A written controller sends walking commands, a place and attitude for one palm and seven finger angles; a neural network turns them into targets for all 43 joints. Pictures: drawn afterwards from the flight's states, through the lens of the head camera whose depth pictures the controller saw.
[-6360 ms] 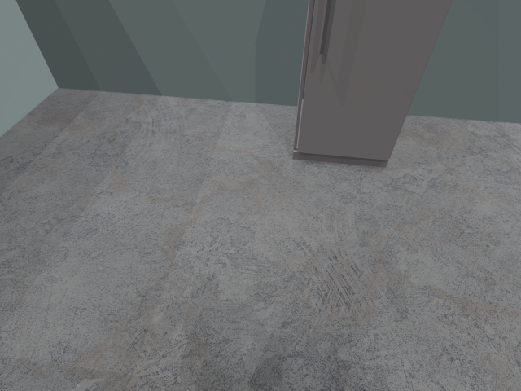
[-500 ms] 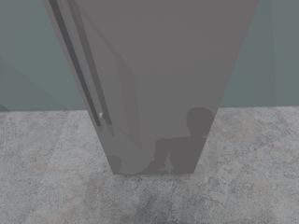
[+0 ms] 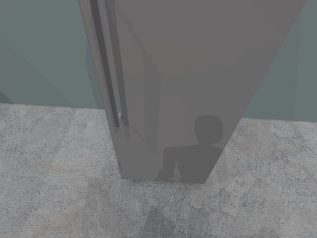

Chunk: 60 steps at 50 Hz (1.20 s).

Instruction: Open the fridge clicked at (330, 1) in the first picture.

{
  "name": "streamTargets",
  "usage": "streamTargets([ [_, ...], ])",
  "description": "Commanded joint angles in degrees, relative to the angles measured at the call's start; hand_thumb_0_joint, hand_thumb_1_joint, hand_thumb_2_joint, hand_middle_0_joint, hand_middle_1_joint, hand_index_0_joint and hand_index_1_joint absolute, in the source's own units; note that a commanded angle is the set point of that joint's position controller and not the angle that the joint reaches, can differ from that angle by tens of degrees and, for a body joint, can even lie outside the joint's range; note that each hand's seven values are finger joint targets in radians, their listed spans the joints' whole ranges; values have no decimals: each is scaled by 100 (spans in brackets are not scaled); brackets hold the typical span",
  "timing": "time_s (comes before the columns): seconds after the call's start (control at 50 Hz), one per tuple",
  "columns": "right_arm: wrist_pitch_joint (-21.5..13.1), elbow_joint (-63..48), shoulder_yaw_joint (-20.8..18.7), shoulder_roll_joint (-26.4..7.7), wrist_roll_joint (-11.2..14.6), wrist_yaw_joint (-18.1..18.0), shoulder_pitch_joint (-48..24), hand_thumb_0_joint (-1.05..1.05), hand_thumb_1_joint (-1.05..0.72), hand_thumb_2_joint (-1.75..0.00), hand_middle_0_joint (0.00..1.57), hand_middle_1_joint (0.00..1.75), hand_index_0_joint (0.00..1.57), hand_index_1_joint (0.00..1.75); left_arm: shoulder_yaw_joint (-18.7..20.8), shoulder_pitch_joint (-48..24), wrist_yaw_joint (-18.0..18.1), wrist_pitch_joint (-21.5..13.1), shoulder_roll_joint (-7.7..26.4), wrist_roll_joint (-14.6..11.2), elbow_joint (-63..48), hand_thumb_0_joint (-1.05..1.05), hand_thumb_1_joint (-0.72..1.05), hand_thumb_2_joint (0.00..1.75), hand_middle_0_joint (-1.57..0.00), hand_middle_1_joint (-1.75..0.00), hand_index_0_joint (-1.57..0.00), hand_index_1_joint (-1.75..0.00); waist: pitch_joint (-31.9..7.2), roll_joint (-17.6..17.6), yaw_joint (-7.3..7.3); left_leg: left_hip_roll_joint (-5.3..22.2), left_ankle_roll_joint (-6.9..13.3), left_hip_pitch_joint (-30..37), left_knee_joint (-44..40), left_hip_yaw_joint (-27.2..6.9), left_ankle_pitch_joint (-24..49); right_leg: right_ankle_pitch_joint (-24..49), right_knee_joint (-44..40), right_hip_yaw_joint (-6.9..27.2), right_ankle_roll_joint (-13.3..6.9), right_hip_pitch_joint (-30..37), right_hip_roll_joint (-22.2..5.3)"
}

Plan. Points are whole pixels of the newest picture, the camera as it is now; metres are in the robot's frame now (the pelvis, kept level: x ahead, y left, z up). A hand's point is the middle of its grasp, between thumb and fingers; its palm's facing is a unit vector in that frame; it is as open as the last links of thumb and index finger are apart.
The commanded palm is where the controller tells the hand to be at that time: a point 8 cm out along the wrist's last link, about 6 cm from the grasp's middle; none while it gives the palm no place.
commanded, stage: come to a stop and stand still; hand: left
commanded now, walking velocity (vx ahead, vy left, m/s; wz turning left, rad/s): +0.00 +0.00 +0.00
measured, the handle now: (109, 69) +0.51 +0.20 +0.15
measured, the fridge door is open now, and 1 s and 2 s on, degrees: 0 0 0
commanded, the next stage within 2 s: look again from close up in 1.22 s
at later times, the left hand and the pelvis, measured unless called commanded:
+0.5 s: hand out of the picture +0.02 +0.18 -0.18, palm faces +0.00 -0.98 -0.19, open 7.3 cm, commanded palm none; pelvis +0.01 +0.01 +0.00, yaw -1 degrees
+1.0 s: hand out of the picture +0.05 +0.23 -0.15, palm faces +0.01 -0.94 -0.33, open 7.3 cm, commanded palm none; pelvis -0.03 -0.01 +0.00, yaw +0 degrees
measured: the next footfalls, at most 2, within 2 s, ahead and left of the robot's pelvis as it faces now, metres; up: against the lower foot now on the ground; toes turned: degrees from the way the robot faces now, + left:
none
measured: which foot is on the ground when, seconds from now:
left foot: down 0.00-1.00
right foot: down 0.00-1.00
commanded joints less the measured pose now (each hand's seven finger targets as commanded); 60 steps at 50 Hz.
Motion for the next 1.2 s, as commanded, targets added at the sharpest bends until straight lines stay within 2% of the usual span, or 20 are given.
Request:
streamTargets([
  [0.0,-147,-177,-47,-700,2,-103,40,0,-90,-90,20,30,20,30,-62,58,-14,-163,280,19,-119,0,90,90,-20,-30,-20,-30,307,1046,-18,854,220,-577,-1073,-596,1230,366,-339,79,-26,417,-48],
  [0.02,-154,-144,-48,-671,18,-106,109,0,-90,-90,20,30,20,30,-67,127,-13,-178,342,16,-57,0,90,90,-20,-30,-20,-30,300,790,-27,797,197,-505,-991,-550,1306,524,-439,134,-33,494,-75],
  [0.06,-151,-80,-48,-643,24,-97,170,0,-90,-90,20,30,20,30,-100,150,-4,-183,334,17,41,0,90,90,-20,-30,-20,-30,352,462,-74,727,125,-501,-973,-493,917,607,-588,210,-33,504,-137],
  [0.1,-148,-43,-29,-634,27,-86,236,0,-90,-90,20,30,20,30,-125,102,2,-190,332,13,66,0,90,90,-20,-30,-20,-30,441,244,-116,686,94,-540,-1025,-503,648,566,-687,258,-37,485,-156],
  [0.26,-214,90,-1,-578,28,-91,342,0,-90,-90,20,30,20,30,-145,126,28,-234,326,-6,125,0,90,90,-20,-30,-20,-30,177,391,-135,668,52,-250,-986,-390,1138,878,-694,247,-59,651,-202],
  [0.32,-228,124,-9,-557,32,-103,404,0,-90,-90,20,30,20,30,-142,147,35,-251,313,-8,143,0,90,90,-20,-30,-20,-30,125,271,-140,670,55,-154,-919,-361,1377,1067,-677,255,-87,707,-198],
  [0.4,-234,207,0,-508,30,-114,487,0,-90,-90,20,30,20,30,-146,141,48,-262,290,-20,161,0,90,90,-20,-30,-20,-30,141,314,-153,675,36,-136,-895,-314,1460,1129,-665,245,-100,719,-215],
  [0.42,-250,-453,-27,-1316,-21,-40,121,0,-90,-90,20,30,20,30,-183,-27,17,-404,1287,42,-358,0,90,90,-20,-30,-20,-30,552,188,-312,422,-7,-502,-898,-461,1996,1132,-225,113,-231,569,0],
  [0.44,-409,-533,-179,-1234,-79,-81,285,0,-90,-90,20,30,20,30,-40,144,53,-406,866,30,-469,0,90,90,-20,-30,-20,-30,-342,476,-203,602,88,-341,-393,-542,2310,849,176,200,-272,724,-100],
  [0.46,-448,-461,-233,-1150,-67,-140,278,0,-90,-90,20,30,20,30,1,125,53,-420,848,49,-439,0,90,90,-20,-30,-20,-30,-810,720,-233,620,138,-29,-184,-509,2783,1306,306,194,-358,711,-106],
  [0.48,-424,-460,-191,-1055,-40,-163,339,0,-90,-90,20,30,20,30,-82,219,53,-407,748,24,-470,0,90,90,-20,-30,-20,-30,-943,682,-226,642,177,72,-91,-473,2660,1277,212,198,-365,723,-108],
  [0.5,-396,-499,-204,-1000,-27,-164,381,0,-90,-90,20,30,20,30,-72,268,48,-397,699,28,-522,0,90,90,-20,-30,-20,-30,-863,527,-232,610,188,-43,-30,-455,2321,1280,149,191,-370,701,-110],
  [0.54,-327,-585,-219,-1020,-23,-128,317,0,-90,-90,20,30,20,30,-44,228,55,-390,792,42,-593,0,90,90,-20,-30,-20,-30,-493,-14,-244,519,192,-406,67,-384,1585,1382,62,315,-391,660,-181],
  [0.58,-282,-633,-248,-1122,-12,-112,240,0,-90,-90,20,30,20,30,-5,91,54,-396,942,35,-706,0,90,90,-20,-30,-20,-30,-18,-104,-264,489,185,-682,-32,-381,1089,1300,-31,414,-410,446,-212],
  [0.64,-263,-683,-239,-1229,-19,-68,113,0,-90,-90,20,30,20,30,9,-21,53,-423,1100,20,-808,0,90,90,-20,-30,-20,-30,163,31,-267,485,175,-703,-108,-352,1019,1264,-131,487,-420,379,-222],
  [0.68,-248,-724,-245,-1348,-16,-49,-46,0,-90,-90,20,30,20,30,38,-160,39,-428,1280,11,-884,0,90,90,-20,-30,-20,-30,249,89,-254,493,159,-754,-180,-370,756,932,-295,545,-405,307,-246],
  [0.9,-219,-814,-220,-1857,-46,95,-434,0,-90,-90,20,30,20,30,69,-682,-65,-419,1787,26,-1044,0,90,90,-20,-30,-20,-30,217,74,-244,459,148,-799,-665,-510,-427,-1090,-1057,775,-309,125,-316],
  [0.96,-208,-789,-214,-1937,-46,121,-412,0,-90,-90,20,30,20,30,67,-711,-81,-404,1865,34,-1024,0,90,90,-20,-30,-20,-30,169,88,-239,458,149,-902,-746,-551,-713,-1352,-1122,766,-270,139,-316],
  [1.08,-200,-681,-209,-2044,-41,139,-331,0,-90,-90,20,30,20,30,59,-682,-103,-390,1917,35,-932,0,90,90,-20,-30,-20,-30,126,45,-240,472,152,-1040,-796,-629,-909,-1524,-1171,765,-257,148,-338],
  [1.18,-227,-549,-179,-2040,-21,134,-317,0,-90,-90,20,30,20,30,23,-610,-101,-399,1878,16,-805,0,90,90,-20,-30,-20,-30,20,139,-214,523,137,-1028,-837,-688,-640,-1079,-1077,699,-263,360,-340],
])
